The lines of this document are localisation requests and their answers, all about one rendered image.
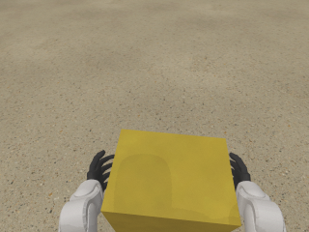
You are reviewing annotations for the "carton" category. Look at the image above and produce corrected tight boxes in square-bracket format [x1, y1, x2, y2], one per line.
[100, 129, 241, 232]

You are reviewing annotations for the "robot left forearm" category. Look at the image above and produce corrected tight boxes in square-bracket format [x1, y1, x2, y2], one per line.
[58, 179, 104, 232]

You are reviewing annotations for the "robot left hand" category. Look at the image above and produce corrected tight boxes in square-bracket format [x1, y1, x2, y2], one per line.
[87, 150, 115, 192]

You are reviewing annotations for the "robot right forearm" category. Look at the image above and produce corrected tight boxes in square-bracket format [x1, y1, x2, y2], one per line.
[236, 181, 287, 232]

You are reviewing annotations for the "robot right hand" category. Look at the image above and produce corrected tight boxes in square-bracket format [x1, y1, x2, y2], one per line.
[229, 153, 251, 191]

